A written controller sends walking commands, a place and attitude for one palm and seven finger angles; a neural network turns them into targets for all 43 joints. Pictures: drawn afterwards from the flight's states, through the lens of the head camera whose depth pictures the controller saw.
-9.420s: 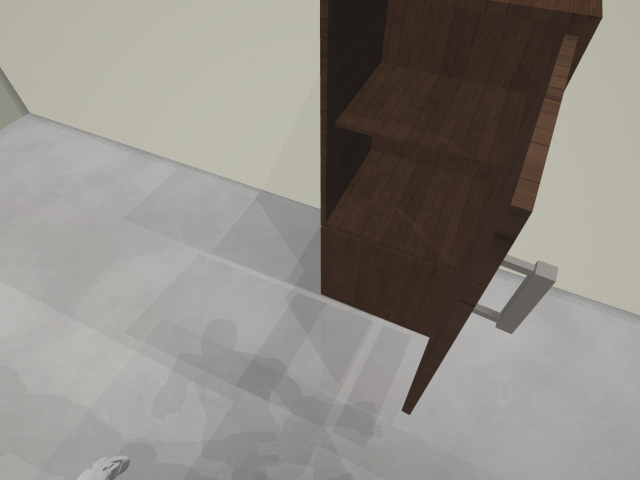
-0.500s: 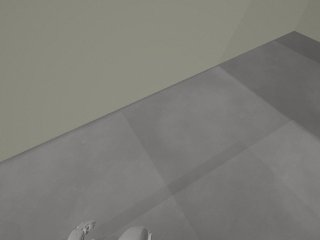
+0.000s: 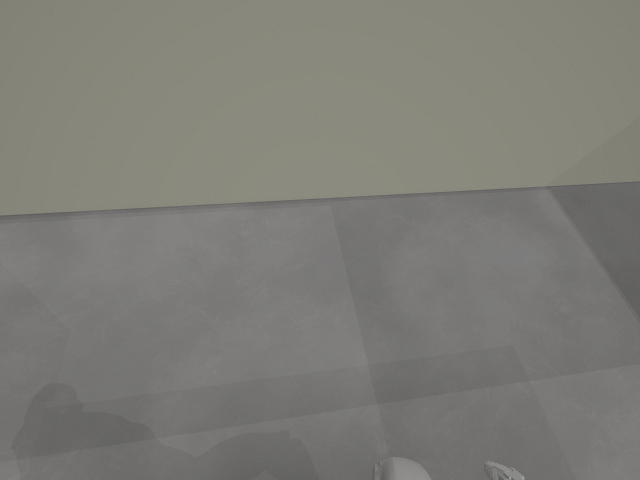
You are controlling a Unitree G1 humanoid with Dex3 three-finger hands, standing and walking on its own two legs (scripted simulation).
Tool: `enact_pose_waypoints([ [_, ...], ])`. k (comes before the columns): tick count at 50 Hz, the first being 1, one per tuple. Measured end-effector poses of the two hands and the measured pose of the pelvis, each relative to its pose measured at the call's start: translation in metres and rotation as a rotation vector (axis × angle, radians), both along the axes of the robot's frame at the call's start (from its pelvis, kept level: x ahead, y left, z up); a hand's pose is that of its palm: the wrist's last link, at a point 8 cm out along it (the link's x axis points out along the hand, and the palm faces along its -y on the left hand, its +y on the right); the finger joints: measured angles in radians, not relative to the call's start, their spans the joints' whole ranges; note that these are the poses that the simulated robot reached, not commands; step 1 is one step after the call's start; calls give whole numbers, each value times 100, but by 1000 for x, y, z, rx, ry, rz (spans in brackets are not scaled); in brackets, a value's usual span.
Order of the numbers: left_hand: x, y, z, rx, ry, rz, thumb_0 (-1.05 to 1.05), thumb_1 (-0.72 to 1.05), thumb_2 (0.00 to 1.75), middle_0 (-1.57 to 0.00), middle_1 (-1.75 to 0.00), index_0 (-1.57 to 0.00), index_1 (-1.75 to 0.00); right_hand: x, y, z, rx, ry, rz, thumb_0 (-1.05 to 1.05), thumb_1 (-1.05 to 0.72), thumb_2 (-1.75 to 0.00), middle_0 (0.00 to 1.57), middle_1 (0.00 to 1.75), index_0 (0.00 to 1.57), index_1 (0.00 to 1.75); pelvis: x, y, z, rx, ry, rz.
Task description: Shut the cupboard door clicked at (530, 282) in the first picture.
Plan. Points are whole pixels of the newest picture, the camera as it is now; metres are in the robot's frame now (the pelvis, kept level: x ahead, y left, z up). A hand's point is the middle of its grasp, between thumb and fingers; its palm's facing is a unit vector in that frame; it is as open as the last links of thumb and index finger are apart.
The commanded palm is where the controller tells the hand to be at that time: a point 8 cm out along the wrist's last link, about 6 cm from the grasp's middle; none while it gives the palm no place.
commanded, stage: walk to a spot facing it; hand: left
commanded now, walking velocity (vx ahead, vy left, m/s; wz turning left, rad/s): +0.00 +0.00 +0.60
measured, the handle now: out of the picture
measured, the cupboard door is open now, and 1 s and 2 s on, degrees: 86 86 86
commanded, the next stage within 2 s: none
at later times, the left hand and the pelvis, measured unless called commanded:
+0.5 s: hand out of the picture +0.08 +0.17 -0.14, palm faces +0.30 -0.92 -0.27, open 7.4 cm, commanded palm none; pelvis +0.04 -0.05 +0.00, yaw +18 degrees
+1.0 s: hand out of the picture -0.02 +0.19 -0.19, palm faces +0.66 -0.72 -0.21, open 7.4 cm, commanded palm none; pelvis +0.16 +0.09 -0.02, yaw +36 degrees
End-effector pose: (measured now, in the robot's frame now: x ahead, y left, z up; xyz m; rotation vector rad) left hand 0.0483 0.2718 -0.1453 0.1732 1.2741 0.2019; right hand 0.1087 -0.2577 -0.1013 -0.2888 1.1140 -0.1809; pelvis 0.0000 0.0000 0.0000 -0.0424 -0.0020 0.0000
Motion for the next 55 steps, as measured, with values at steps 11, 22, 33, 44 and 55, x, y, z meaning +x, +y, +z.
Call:
enact_pose_waypoints([
  [11, 35, -9, 18, 9, -144, 58, 0, 91, 90, -20, -29, -20, -30, -17, 13, -15, 53, 101, 37, 1, -90, -90, 20, 30, 21, 30, 6, -5, 3, 7, 12, 131],
  [22, 40, -49, 32, 60, -245, 132, 0, 90, 90, -20, -29, -20, -30, -22, -32, -50, 82, 245, 93, 1, -90, -90, 20, 30, 21, 30, 27, -44, -9, 37, 18, 276],
  [33, -78, -85, 30, 32, 48, 425, 0, 90, 90, -20, -29, -20, -30, 111, -6, -39, 82, 201, 328, 1, -91, -90, 20, 30, 20, 30, 78, -31, 4, 83, 9, 450],
  [44, -155, -117, 8, -162, 392, 704, 0, 90, 90, -20, -29, -20, -30, 292, 185, -44, 105, -17, 695, 1, -91, -90, 19, 30, 20, 29, 136, 50, -27, 53, 24, 586],
  [55, -6, 34, -3, -64, 12, 708, 0, 91, 90, -20, -29, -20, -30, 308, 267, -22, 123, -27, 702, 0, -91, -90, 20, 30, 20, 30, 188, 121, -5, 47, -24, 664],
])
